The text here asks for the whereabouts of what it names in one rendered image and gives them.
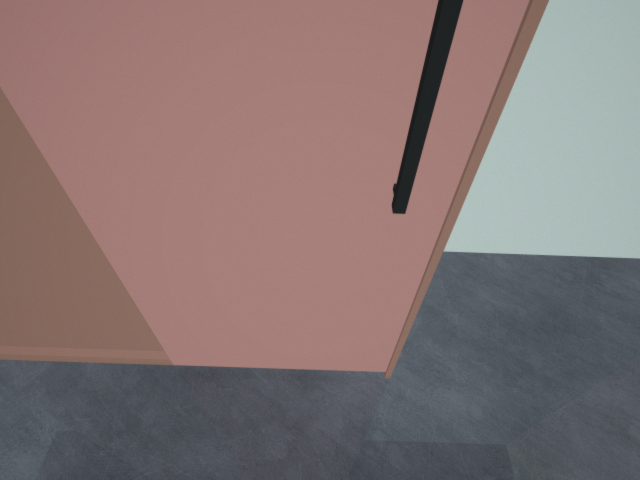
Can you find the handle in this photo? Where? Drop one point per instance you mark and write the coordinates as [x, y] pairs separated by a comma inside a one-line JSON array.
[[444, 25]]

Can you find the wardrobe door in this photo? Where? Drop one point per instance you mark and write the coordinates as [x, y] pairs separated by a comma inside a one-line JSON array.
[[57, 287], [235, 159]]

